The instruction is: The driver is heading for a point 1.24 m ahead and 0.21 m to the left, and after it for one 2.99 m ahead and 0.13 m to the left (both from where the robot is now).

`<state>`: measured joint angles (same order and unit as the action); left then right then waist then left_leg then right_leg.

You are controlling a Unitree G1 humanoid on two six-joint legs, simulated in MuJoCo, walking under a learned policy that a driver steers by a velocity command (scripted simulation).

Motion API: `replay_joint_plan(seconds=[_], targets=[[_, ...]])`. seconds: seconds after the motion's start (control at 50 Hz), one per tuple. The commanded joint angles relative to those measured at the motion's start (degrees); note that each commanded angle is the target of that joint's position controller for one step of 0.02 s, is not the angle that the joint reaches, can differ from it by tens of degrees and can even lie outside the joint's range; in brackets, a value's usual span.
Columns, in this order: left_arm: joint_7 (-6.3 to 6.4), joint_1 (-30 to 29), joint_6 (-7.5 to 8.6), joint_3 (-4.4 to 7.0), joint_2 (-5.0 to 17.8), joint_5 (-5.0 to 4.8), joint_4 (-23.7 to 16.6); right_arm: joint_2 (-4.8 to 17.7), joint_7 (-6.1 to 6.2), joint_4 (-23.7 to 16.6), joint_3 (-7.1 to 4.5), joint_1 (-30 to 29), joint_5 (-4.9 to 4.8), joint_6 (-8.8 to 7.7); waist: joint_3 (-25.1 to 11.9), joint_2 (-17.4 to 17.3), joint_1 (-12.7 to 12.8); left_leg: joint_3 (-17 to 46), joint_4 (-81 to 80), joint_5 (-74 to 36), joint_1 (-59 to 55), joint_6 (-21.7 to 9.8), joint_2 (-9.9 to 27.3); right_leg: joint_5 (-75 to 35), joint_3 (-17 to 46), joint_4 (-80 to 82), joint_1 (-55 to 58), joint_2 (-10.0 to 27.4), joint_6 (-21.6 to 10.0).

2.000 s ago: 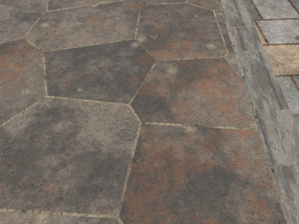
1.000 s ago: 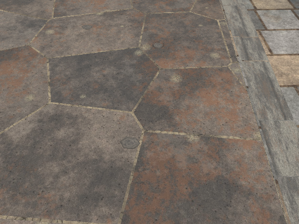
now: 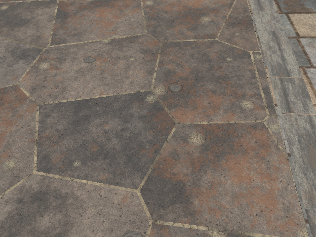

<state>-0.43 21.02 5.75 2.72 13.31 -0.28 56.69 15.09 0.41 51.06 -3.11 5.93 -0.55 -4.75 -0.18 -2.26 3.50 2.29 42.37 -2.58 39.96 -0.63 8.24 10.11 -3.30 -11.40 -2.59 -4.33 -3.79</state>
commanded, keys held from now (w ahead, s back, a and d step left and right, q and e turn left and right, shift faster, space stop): w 1.00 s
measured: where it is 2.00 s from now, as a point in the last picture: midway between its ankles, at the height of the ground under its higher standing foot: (172, 127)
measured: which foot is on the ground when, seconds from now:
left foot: up 0.00-0.18, down 0.20-0.76, up 0.78-1.00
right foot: down 0.00-0.20, up 0.22-0.72, down 0.74-1.00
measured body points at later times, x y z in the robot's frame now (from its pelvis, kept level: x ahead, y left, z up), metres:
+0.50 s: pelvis +0.28 +0.07 +0.00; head +0.30 +0.08 +0.45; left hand +0.44 +0.33 -0.12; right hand +0.29 -0.19 -0.13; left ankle +0.26 +0.15 -0.75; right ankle +0.42 -0.11 -0.68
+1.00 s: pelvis +0.57 -0.01 +0.00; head +0.59 -0.01 +0.45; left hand +0.60 +0.26 -0.13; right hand +0.69 -0.28 -0.13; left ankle +0.63 +0.17 -0.67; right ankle +0.57 -0.08 -0.75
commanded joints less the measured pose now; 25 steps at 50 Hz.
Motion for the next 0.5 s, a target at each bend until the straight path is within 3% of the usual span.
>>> replay_joint_plan(seconds=[0.02, 0.08, 0.12, 0.16, 0.18, 0.2, 0.22, 0.24, 0.26, 0.28, 0.3, 0.32, 0.36, 0.4, 0.5], targets=[[0.67, 1.1, 0.36, 1.82, 9.5, -0.62, -2.1, 2.0, -0.74, -3.9, 0.05, -5.8, -0.34, -0.77, 4.7, 5.0, 0.1, -2.1, -7.1, -4.5, -2.5, 0.3, -1.9, -7.4, 7.1, 5.8, -3.8, 15.3, -8.1], [0.83, 3.4, -0.54, 2.11, 9.8, -0.86, -0.7, 2.6, -1.80, -5.9, 0.23, -9.4, -0.65, -1.17, 5.7, 5.0, 0.8, -1.6, -11.0, -0.8, -0.7, -0.9, -2.5, -8.8, 7.6, 2.7, 2.8, 18.0, -7.6], [1.03, 2.9, -1.17, 2.49, 10.4, -0.96, -0.6, 3.7, -2.41, -6.5, -0.04, -9.0, -0.70, -1.54, 5.0, 5.7, -0.5, -1.8, -12.8, 3.6, -2.6, -2.4, -3.2, -12.5, 8.2, -0.1, 6.0, 19.6, -6.7], [1.09, 0.6, -1.80, 2.71, 11.3, -0.89, -1.2, 6.1, -2.50, -5.2, -1.19, -2.6, -0.71, -1.86, 0.9, 7.0, -4.6, -4.4, -14.2, 6.9, -13.1, -4.2, -6.2, -27.5, 6.7, -7.8, 6.5, 18.6, -5.1], [1.06, 0.0, -2.12, 2.20, 10.0, -0.58, -1.6, 8.6, -2.17, -2.2, -2.67, 6.8, -0.60, -1.87, -4.9, 6.1, -8.9, -5.6, -14.5, 6.3, -25.8, -5.8, -7.7, -33.6, 4.3, -18.9, 3.6, 15.3, -3.6], [1.08, 0.8, -2.07, 1.10, 7.8, 0.44, -3.0, 13.3, -1.62, 0.0, -4.00, 17.7, 0.10, -1.74, -13.8, -0.1, -12.1, 5.9, -13.2, 6.2, -43.7, -9.6, 2.4, -20.6, 1.3, -37.3, -8.0, 11.6, -1.5], [0.29, 8.2, -0.60, -1.21, -0.6, 0.27, -3.3, 17.4, -1.95, 1.5, -4.81, 21.3, 0.45, -1.40, -20.6, -16.0, -7.9, 34.4, -20.6, 16.7, -62.8, -19.2, 14.8, 17.3, 2.5, -57.1, -31.8, 0.3, 2.3], [0.11, 5.0, 0.83, 0.01, 5.6, -1.27, -2.6, 11.4, -2.05, 1.1, -3.18, 20.5, 0.04, -1.52, -20.0, -10.6, -9.9, 39.4, -25.3, 23.1, -62.4, -18.0, 14.0, 22.5, 10.5, -64.5, -38.7, 2.6, 1.3], [-0.05, -0.9, 1.71, 0.91, 9.1, -2.56, -4.4, 8.7, -1.86, 0.0, -2.34, 15.3, -0.05, -1.71, -11.6, -7.5, -9.3, 30.3, -25.7, 20.3, -55.3, -15.0, 12.2, 17.8, 9.7, -65.4, -42.5, 5.7, 0.1], [0.34, -4.2, 1.91, 0.91, 9.1, -2.34, -5.1, 7.2, -1.83, -1.2, -1.78, 10.4, 0.25, -1.74, -7.5, -2.3, -7.6, 23.1, -26.8, 14.0, -47.0, -13.5, 10.1, 12.1, 8.1, -63.0, -40.4, 8.9, 0.0], [0.69, -5.8, 1.61, 1.30, 8.7, -1.33, -5.3, 5.6, -2.01, -1.7, -1.31, 7.5, 0.69, -1.77, -4.1, -0.4, -6.0, 18.0, -28.4, 8.7, -39.7, -12.8, 8.0, 8.7, 7.5, -59.2, -37.9, 10.7, 0.3], [0.74, -4.8, 0.87, 1.53, 7.9, -0.97, -5.2, 4.3, -2.14, -1.5, -0.83, 6.5, 1.23, -1.89, -3.3, -1.5, -4.1, 14.5, -30.1, 6.2, -35.5, -12.1, 6.3, 6.4, 7.9, -56.9, -34.2, 12.3, 0.3], [0.79, -3.3, -0.53, 1.33, 5.4, -0.83, -4.9, 4.5, -2.25, -0.5, -0.92, 7.6, 1.00, -2.10, -2.1, -1.9, -2.8, 10.9, -33.0, 3.4, -31.9, -12.7, 5.2, 4.9, 7.2, -53.5, -31.8, 12.8, 0.9], [0.97, -5.7, -1.24, 1.37, 5.0, -0.47, -5.9, 6.4, -1.72, 0.4, -1.39, 9.2, 0.83, -2.24, -0.1, -1.0, -2.6, 8.2, -34.8, 0.5, -30.9, -13.3, 5.1, 1.5, 6.7, -49.1, -34.5, 13.2, 2.0], [0.52, -15.7, -0.98, 1.19, 4.1, -0.17, -9.0, 7.1, -0.35, 1.8, -1.46, 12.9, 0.36, -1.39, 2.4, -1.0, -5.0, 2.3, -36.3, -0.6, -32.7, -11.2, 2.7, -13.0, 5.1, -32.1, -37.1, 12.1, 3.5]])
